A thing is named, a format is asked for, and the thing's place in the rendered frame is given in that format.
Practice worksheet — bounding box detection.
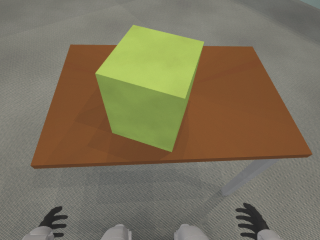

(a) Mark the robot left forearm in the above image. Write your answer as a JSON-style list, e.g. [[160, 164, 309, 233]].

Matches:
[[22, 226, 54, 240]]

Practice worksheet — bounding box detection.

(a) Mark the robot thigh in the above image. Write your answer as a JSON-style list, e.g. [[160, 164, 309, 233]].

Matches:
[[174, 225, 210, 240], [101, 226, 132, 240]]

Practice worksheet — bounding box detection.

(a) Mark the carton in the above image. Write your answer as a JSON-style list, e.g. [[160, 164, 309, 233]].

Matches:
[[95, 25, 204, 152]]

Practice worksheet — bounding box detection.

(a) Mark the robot right thigh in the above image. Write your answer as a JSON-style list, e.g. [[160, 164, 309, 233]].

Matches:
[[174, 225, 210, 240]]

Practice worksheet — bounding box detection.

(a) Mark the left robot hand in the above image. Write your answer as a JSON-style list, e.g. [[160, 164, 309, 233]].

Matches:
[[38, 206, 68, 238]]

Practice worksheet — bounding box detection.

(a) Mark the right robot hand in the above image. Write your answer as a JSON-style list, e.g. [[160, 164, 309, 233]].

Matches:
[[235, 202, 269, 240]]

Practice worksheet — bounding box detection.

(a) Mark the robot left thigh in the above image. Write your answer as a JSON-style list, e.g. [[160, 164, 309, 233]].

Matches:
[[101, 226, 132, 240]]

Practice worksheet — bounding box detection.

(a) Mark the robot right forearm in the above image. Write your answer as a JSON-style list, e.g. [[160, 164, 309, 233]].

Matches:
[[257, 229, 283, 240]]

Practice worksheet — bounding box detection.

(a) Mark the table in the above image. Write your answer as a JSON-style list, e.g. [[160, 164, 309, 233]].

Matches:
[[30, 44, 312, 196]]

